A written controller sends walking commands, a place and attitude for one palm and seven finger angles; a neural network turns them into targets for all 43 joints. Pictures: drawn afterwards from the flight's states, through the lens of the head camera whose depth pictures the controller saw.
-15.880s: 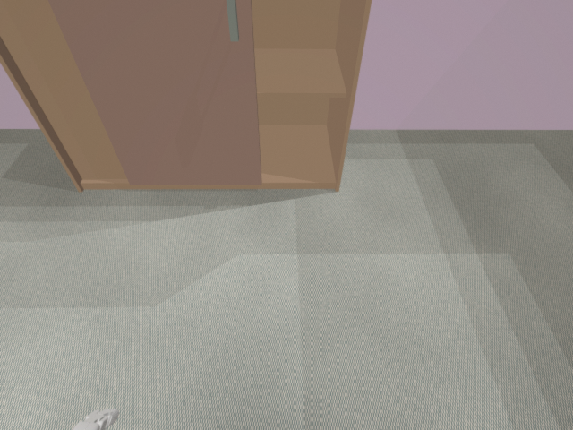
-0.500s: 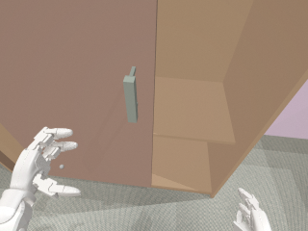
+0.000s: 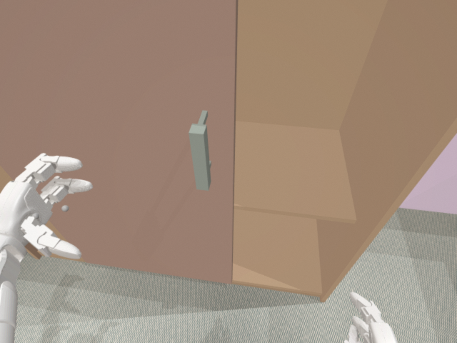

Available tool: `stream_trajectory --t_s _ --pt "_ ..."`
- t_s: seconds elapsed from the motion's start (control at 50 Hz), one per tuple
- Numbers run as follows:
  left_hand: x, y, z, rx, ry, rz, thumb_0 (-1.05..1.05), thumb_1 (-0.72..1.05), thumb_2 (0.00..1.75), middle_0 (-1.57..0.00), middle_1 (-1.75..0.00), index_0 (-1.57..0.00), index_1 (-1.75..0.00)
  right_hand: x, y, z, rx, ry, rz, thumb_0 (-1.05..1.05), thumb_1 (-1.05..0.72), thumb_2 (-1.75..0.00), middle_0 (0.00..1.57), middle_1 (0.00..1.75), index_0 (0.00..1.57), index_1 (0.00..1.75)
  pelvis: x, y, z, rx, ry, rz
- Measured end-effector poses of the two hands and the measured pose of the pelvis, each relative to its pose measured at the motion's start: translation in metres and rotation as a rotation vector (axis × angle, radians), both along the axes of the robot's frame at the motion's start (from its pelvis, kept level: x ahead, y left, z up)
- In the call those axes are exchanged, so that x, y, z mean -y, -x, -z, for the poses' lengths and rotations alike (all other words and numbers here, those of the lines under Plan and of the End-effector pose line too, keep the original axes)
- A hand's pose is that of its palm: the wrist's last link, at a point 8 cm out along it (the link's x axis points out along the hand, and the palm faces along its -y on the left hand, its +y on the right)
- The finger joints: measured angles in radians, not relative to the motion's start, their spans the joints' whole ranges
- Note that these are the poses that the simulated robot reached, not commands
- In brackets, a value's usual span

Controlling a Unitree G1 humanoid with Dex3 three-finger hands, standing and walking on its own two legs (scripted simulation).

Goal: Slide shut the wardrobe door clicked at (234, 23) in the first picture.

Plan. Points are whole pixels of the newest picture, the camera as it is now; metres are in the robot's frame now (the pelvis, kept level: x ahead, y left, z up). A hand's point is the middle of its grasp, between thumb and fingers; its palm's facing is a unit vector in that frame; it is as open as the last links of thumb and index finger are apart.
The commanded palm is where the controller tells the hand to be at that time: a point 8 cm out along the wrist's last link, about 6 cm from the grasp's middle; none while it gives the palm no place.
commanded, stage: raise the hand with hooked fingers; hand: left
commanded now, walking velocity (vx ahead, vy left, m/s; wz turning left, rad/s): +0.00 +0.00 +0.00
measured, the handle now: (203, 151) +0.46 +0.09 +0.09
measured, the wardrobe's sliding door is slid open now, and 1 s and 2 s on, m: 0.38 0.38 0.38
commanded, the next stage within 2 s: move the hooked fingers beside the handle in 0.38 s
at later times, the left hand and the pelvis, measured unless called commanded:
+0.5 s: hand (77, 211) +0.28 +0.26 +0.12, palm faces +0.01 -1.00 -0.06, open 14.0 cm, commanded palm +0.25 +0.31 +0.12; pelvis +0.00 +0.00 +0.00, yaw -1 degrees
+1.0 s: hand (108, 190) +0.33 +0.23 +0.11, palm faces -0.01 -1.00 -0.05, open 14.0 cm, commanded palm +0.29 +0.28 +0.11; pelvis +0.00 -0.01 +0.00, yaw -1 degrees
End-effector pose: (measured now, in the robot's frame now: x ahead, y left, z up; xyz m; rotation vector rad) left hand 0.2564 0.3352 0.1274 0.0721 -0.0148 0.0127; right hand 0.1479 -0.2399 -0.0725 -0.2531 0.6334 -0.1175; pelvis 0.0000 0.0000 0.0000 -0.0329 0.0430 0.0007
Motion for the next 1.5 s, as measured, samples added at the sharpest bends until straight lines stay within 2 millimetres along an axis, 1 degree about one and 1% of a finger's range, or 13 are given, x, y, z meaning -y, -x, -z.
stream_trajectory --t_s 0.06,0.12,0.24,0.32,0.4,0.6,0.78,0.9,1.08,1.2,1.3,1.42,1.5 --pt "0.009 -0.002 0.011 -0.049 0.015 0.034 -0.01 -0.5 0.3 -0.29 -1.2 -0.3 -1.2 0.007 0.004 0.0 -0.004 0.006 0.017 0.02 -0.9 -0.9 0.2 0.3 0.2 0.3 0.0 0.0 0.0 -0.005 -0.001 0.008" --pt "0.018 -0.001 0.016 -0.042 0.023 0.042 -0.01 -0.5 0.3 -0.3 -1.2 -0.3 -1.2 0.012 0.007 -0.002 -0.004 0.014 0.028 0.02 -0.9 -0.9 0.2 0.3 0.2 0.3 0.0 -0.001 -0.001 -0.005 -0.003 0.015" --pt "0.014 0.001 0.01 0.029 0.016 -0.017 -0.01 -0.5 0.3 -0.3 -1.2 -0.3 -1.2 0.014 0.008 -0.004 -0.007 0.023 0.03 0.02 -0.91 -0.9 0.2 0.3 0.2 0.3 0.004 -0.002 -0.001 0.003 -0.003 0.014" --pt "0.012 0.0 0.007 0.013 0.006 -0.018 -0.01 -0.5 0.3 -0.3 -1.2 -0.3 -1.2 0.013 0.006 -0.002 -0.003 0.014 0.029 0.02 -0.91 -0.9 0.2 0.3 0.2 0.3 0.004 -0.002 -0.001 0.004 -0.002 0.01" --pt "0.017 0.0 0.008 -0.014 0.0 0.012 -0.01 -0.5 0.3 -0.3 -1.2 -0.3 -1.2 0.01 0.002 -0.001 0.008 0.001 0.025 0.02 -0.91 -0.9 0.2 0.3 0.2 0.3 0.004 -0.001 -0.001 0.003 -0.004 0.01" --pt "0.017 -0.001 0.007 0.008 0.022 -0.01 -0.01 -0.51 0.3 -0.3 -1.2 -0.3 -1.2 0.006 -0.003 0.0 0.013 -0.008 0.009 0.01 -0.9 -0.9 0.2 0.3 0.2 0.3 0.006 0.0 -0.001 0.001 -0.007 0.006" --pt "0.041 -0.025 0.011 0.004 0.024 0.047 -0.01 -0.51 0.3 -0.3 -1.2 -0.3 -1.2 0.011 0.002 0.003 -0.008 0.004 0.026 0.01 -0.9 -0.9 0.2 0.3 0.2 0.3 0.006 0.001 -0.001 -0.004 -0.008 0.005" --pt "0.047 -0.042 0.011 0.001 0.03 0.034 -0.01 -0.51 0.3 -0.3 -1.2 -0.3 -1.2 0.015 0.012 0.005 -0.033 -0.002 0.056 0.01 -0.91 -0.9 0.2 0.3 0.2 0.3 0.007 -0.001 -0.001 -0.014 -0.013 0.017" --pt "0.051 -0.051 0.013 -0.003 0.031 0.031 -0.01 -0.5 0.3 -0.3 -1.2 -0.3 -1.2 0.02 0.024 0.012 -0.083 -0.005 0.077 0.01 -0.91 -0.9 0.2 0.3 0.2 0.3 0.007 -0.005 -0.001 -0.027 -0.014 0.023" --pt "0.058 -0.057 0.016 -0.006 0.04 0.038 -0.01 -0.51 0.3 -0.3 -1.2 -0.3 -1.2 0.021 0.024 0.014 -0.096 -0.003 0.082 0.01 -0.91 -0.9 0.2 0.3 0.2 0.3 0.007 -0.006 -0.001 -0.03 -0.014 0.021" --pt "0.062 -0.067 0.017 -0.006 0.046 0.039 -0.01 -0.51 0.3 -0.3 -1.2 -0.3 -1.2 0.02 0.024 0.013 -0.101 0.0 0.081 0.01 -0.91 -0.9 0.2 0.3 0.2 0.3 0.007 -0.004 0.0 -0.033 -0.014 0.021" --pt "0.072 -0.078 0.011 0.012 0.041 0.06 -0.01 -0.51 0.3 -0.3 -1.2 -0.3 -1.2 0.019 0.025 0.014 -0.101 -0.01 0.086 0.01 -0.91 -0.9 0.2 0.3 0.2 0.3 0.006 -0.005 0.0 -0.038 -0.015 0.025" --pt "0.077 -0.084 0.014 0.0 0.057 0.063 -0.01 -0.51 0.3 -0.3 -1.2 -0.3 -1.2 0.018 0.027 0.015 -0.113 -0.018 0.092 0.01 -0.91 -0.9 0.2 0.3 0.2 0.3 0.006 -0.005 0.0 -0.042 -0.017 0.028"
